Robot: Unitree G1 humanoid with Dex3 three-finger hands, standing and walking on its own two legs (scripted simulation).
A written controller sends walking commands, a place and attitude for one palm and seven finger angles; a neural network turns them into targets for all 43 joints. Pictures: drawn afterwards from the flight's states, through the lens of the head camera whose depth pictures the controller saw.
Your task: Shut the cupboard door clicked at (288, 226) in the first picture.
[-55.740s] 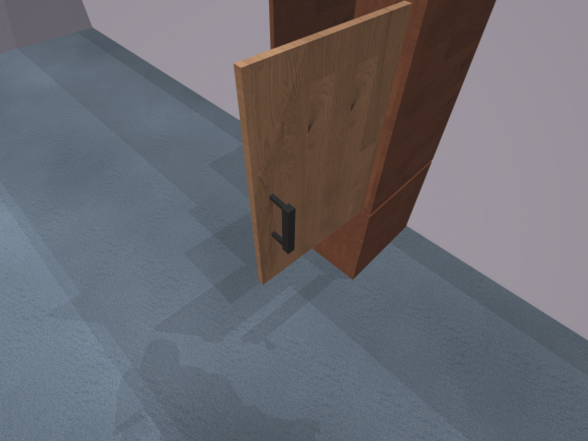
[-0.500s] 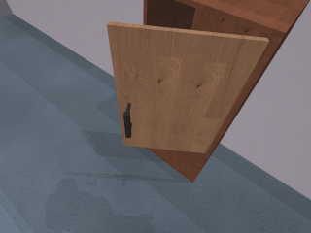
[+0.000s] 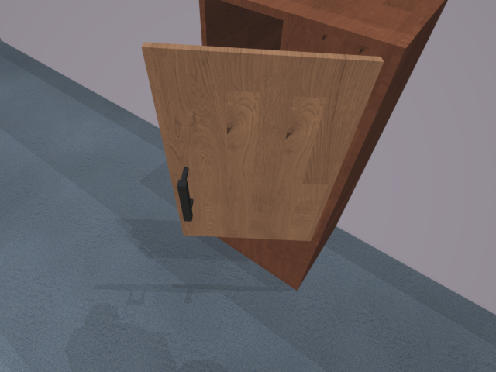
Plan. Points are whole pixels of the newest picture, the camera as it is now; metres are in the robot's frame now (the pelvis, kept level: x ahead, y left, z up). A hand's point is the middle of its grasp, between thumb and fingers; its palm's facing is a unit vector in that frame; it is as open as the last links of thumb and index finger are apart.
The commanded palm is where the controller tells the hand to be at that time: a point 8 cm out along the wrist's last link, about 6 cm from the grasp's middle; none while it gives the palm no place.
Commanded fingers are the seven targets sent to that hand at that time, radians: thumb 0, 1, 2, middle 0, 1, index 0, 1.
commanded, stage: look again from close up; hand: left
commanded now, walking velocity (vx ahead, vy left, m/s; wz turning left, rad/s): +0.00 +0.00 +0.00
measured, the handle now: (186, 195) +0.52 +0.17 -0.11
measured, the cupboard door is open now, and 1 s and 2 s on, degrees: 34 34 34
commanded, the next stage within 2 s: shuffle to correct the standing spot in 0.50 s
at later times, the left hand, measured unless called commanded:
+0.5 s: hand out of the picture +0.03 +0.20 -0.18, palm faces -0.01 -0.98 -0.21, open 7.4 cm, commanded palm none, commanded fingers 0.00 0.90 0.90 -0.20 -0.30 -0.20 -0.30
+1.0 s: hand out of the picture +0.02 +0.17 -0.19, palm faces +0.00 -0.98 -0.18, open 7.4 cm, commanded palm none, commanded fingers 0.00 0.90 0.90 -0.20 -0.30 -0.20 -0.30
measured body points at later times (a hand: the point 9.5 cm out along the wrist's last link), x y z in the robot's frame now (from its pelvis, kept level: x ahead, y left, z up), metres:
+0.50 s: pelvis +0.01 +0.02 -0.01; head +0.02 +0.02 +0.44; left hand +0.04 +0.25 -0.17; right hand +0.05 -0.22 -0.16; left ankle +0.03 +0.11 -0.74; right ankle -0.02 -0.11 -0.74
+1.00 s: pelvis +0.05 -0.01 -0.02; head +0.07 +0.01 +0.43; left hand +0.02 +0.22 -0.18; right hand +0.06 -0.24 -0.17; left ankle +0.03 +0.10 -0.73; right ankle -0.02 -0.11 -0.74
